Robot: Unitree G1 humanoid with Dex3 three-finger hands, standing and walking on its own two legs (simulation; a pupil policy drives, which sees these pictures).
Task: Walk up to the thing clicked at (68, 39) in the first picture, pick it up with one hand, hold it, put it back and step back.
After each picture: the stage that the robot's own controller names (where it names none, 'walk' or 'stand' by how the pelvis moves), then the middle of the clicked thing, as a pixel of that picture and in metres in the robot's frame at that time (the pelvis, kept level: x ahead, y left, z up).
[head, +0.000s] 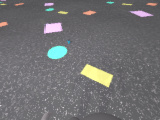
stand; (68, 41) +1.88 +0.58 -0.72
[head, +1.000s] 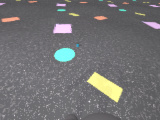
walk; (77, 44) +1.80 +0.27 -0.70
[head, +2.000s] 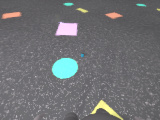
walk; (82, 54) +1.26 +0.11 -0.71
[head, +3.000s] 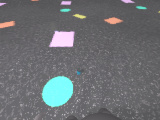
walk; (78, 71) +0.86 +0.15 -0.71
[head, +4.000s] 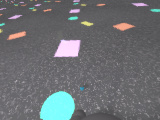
walk; (81, 86) +0.63 +0.17 -0.70
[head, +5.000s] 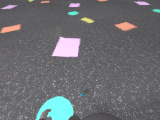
stand; (81, 92) +0.50 +0.10 -0.71
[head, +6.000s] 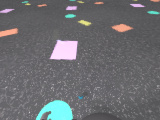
stand; (80, 95) +0.48 +0.11 -0.72
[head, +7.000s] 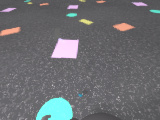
stand; (80, 93) +0.50 +0.12 -0.73
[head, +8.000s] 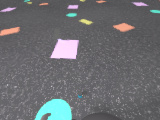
stand; (80, 94) +0.48 +0.13 -0.73
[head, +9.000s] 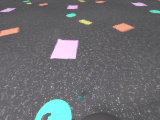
go down; (79, 94) +0.48 +0.13 -0.73
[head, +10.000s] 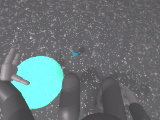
go down; (75, 51) +0.58 +0.15 -0.34
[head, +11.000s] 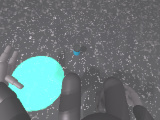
go down; (76, 50) +0.57 +0.16 -0.30
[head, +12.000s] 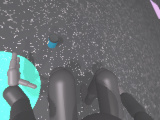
close in; (52, 41) +0.57 +0.22 -0.22
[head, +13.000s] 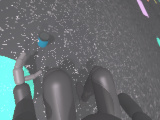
close; (43, 40) +0.57 +0.23 -0.21
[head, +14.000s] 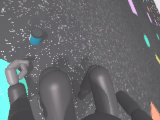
close; (35, 36) +0.57 +0.24 -0.21
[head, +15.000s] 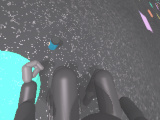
lift; (53, 43) +0.57 +0.22 -0.23
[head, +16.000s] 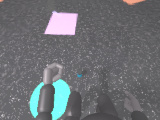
lift; (79, 73) +0.55 +0.11 -0.54
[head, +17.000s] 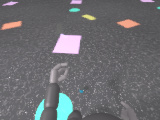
go down; (81, 89) +0.52 +0.10 -0.68
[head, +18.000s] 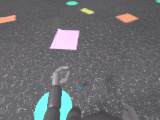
stand; (80, 85) +0.52 +0.10 -0.67
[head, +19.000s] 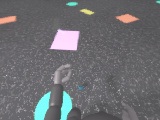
stand; (80, 85) +0.52 +0.10 -0.67
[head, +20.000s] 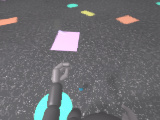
stand; (81, 87) +0.51 +0.09 -0.67
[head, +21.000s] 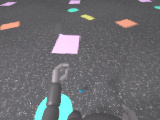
stand; (81, 89) +0.52 +0.10 -0.68
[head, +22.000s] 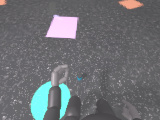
crouch; (79, 76) +0.53 +0.10 -0.59
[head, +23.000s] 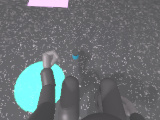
lower; (75, 54) +0.60 +0.13 -0.34
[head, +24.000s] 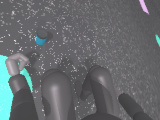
lower; (41, 37) +0.58 +0.22 -0.22
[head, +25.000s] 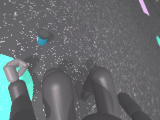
lower; (42, 37) +0.57 +0.23 -0.22
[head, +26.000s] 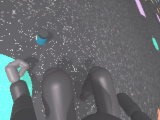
lower; (41, 37) +0.57 +0.24 -0.22
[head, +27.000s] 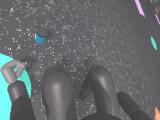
lower; (40, 36) +0.57 +0.24 -0.22
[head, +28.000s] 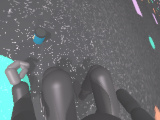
loosen; (39, 36) +0.58 +0.24 -0.22
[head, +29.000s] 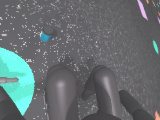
rise; (46, 33) +0.57 +0.22 -0.21
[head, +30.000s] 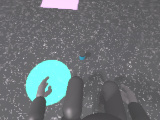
walk; (82, 55) +0.60 +0.12 -0.40
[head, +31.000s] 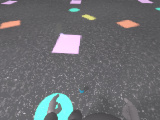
stand; (81, 89) +0.52 +0.08 -0.66
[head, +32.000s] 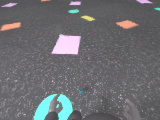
stand; (81, 89) +0.52 +0.09 -0.66
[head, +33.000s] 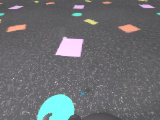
stand; (83, 91) +0.53 +0.08 -0.71
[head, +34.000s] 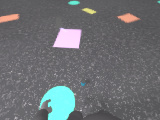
walk; (83, 82) +0.57 +0.05 -0.70
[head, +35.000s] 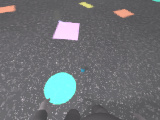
walk; (82, 69) +0.78 +0.05 -0.71
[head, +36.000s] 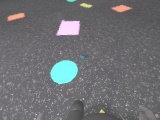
walk; (83, 56) +1.10 +0.18 -0.69
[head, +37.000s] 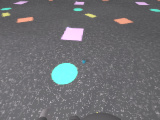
stand; (83, 60) +1.16 +0.11 -0.71
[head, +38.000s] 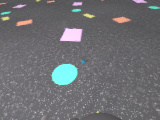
stand; (83, 60) +1.17 +0.13 -0.73
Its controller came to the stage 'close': yes
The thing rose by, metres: 0.00
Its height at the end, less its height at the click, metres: +0.00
